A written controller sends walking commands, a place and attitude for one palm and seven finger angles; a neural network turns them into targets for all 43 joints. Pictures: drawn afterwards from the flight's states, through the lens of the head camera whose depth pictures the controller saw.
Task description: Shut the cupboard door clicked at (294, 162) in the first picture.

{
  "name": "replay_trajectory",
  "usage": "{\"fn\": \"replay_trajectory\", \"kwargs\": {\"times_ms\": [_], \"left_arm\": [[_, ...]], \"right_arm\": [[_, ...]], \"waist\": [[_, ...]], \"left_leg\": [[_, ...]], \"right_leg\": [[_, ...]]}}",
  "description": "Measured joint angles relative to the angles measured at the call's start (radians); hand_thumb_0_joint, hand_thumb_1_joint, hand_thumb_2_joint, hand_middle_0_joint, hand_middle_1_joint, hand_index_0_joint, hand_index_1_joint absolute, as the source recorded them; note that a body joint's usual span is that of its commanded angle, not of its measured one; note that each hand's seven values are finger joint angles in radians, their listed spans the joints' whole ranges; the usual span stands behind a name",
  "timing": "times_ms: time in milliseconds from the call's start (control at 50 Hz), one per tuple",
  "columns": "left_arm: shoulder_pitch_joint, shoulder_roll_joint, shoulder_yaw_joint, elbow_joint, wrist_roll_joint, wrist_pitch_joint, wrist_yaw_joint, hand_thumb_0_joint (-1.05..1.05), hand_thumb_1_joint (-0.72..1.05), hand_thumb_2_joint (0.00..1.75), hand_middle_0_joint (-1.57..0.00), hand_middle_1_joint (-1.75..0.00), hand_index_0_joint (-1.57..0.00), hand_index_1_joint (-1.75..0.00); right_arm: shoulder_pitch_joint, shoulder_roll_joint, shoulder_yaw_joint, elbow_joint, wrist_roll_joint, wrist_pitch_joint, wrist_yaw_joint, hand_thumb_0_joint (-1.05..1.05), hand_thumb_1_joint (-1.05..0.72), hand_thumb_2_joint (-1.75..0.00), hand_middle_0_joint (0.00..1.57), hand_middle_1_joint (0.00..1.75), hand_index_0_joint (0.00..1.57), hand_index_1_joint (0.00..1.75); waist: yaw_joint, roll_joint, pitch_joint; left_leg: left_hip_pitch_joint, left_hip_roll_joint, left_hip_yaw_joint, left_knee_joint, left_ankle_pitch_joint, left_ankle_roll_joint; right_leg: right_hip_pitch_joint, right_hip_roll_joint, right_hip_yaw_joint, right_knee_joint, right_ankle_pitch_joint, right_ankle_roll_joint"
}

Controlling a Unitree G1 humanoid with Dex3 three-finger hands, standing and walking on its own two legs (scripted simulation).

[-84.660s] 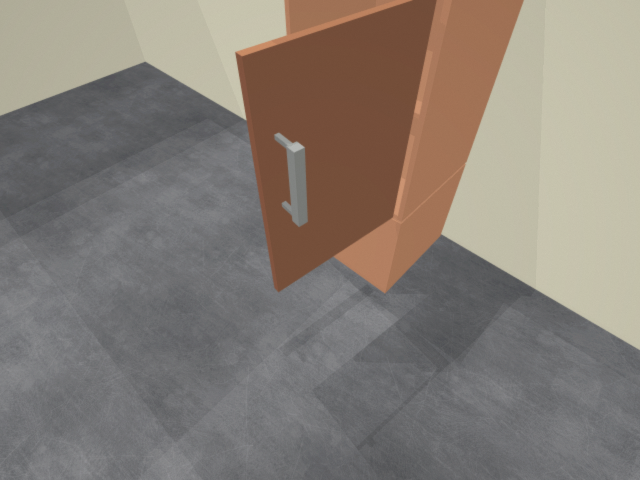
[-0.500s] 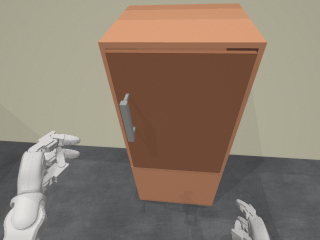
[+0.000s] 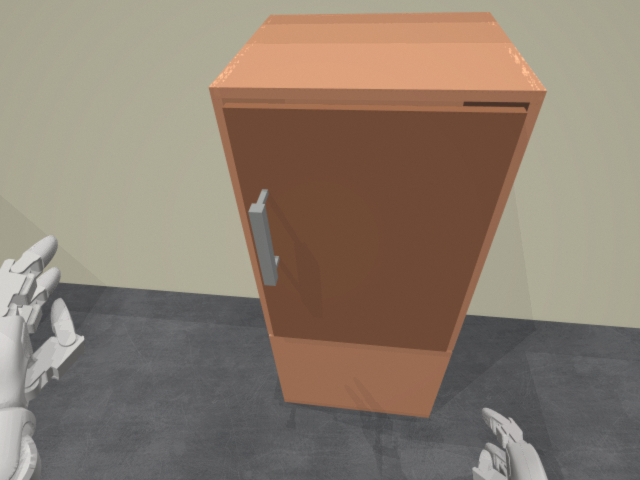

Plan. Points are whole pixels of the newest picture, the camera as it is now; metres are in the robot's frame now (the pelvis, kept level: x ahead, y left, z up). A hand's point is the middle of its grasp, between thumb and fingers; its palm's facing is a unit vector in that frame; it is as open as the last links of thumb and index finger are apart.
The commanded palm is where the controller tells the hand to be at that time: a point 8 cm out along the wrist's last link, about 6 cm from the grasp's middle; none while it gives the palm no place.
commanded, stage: draw the hand back to the body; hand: left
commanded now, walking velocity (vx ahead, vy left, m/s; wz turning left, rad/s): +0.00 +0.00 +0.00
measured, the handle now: (267, 239) +0.50 +0.17 +0.01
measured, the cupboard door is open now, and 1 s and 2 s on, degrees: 0 0 0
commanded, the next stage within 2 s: step back with the hand held close in 0.12 s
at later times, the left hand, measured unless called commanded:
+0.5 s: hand (81, 343) +0.19 +0.27 +0.15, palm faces +0.41 -0.78 -0.47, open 7.4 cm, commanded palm +0.13 +0.30 +0.17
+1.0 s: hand (13, 413) +0.12 +0.28 +0.16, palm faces +0.49 -0.75 -0.43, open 7.4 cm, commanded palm +0.06 +0.31 +0.17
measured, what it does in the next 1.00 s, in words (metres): shifts its weight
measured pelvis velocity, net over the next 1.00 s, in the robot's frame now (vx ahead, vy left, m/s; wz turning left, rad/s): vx -0.08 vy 0.01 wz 0.00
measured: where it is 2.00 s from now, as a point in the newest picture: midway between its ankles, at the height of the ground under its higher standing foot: outside the picture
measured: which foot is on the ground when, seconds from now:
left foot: down 0.00-1.00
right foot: down 0.00-1.00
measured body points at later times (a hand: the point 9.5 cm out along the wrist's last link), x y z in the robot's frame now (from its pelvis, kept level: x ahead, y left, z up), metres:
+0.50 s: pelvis -0.01 +0.01 +0.00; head -0.01 -0.02 +0.45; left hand +0.16 +0.31 +0.18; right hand +0.16 -0.25 -0.09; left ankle -0.01 +0.11 -0.74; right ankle +0.00 -0.12 -0.74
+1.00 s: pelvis -0.08 +0.01 -0.02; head -0.09 +0.02 +0.43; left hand +0.08 +0.32 +0.18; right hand +0.08 -0.23 -0.10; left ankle -0.01 +0.11 -0.74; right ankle +0.00 -0.12 -0.74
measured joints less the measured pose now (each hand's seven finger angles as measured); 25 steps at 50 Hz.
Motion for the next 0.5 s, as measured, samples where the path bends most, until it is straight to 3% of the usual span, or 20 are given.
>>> {"fn": "replay_trajectory", "kwargs": {"times_ms": [260,400,500], "left_arm": [[0.009,0.015,0.012,-0.011,-0.004,-0.019,-0.004,0.02,0.89,0.9,-0.22,-0.3,-0.21,-0.31],[0.056,0.019,0.037,-0.01,0.008,-0.086,0.01,0.02,0.89,0.9,-0.21,-0.3,-0.21,-0.31],[0.092,0.047,0.039,-0.036,0.007,-0.098,0.017,0.02,0.89,0.9,-0.22,-0.3,-0.21,-0.31]], "right_arm": [[0.002,0.009,-0.002,-0.002,0.002,-0.007,0.002,0.01,-0.9,-0.9,0.2,0.3,0.21,0.3],[-0.01,-0.016,-0.023,-0.023,0.002,0.043,0.01,0.01,-0.9,-0.9,0.21,0.3,0.21,0.3],[-0.014,-0.027,-0.044,-0.038,0.005,0.081,-0.002,0.01,-0.9,-0.9,0.21,0.3,0.21,0.3]], "waist": [[-0.011,0.004,0.003],[-0.05,0.021,-0.036],[-0.064,-0.002,-0.027]], "left_leg": [[0.005,0.013,0.005,-0.005,0.004,-0.009],[-0.112,0.024,-0.007,0.057,-0.011,-0.006],[-0.141,0.007,0.01,0.053,0.003,0.005]], "right_leg": [[0.002,0.013,0.004,-0.006,0.007,-0.009],[-0.08,0.024,-0.008,-0.012,0.026,-0.007],[-0.128,0.006,0.008,0.015,0.028,0.007]]}}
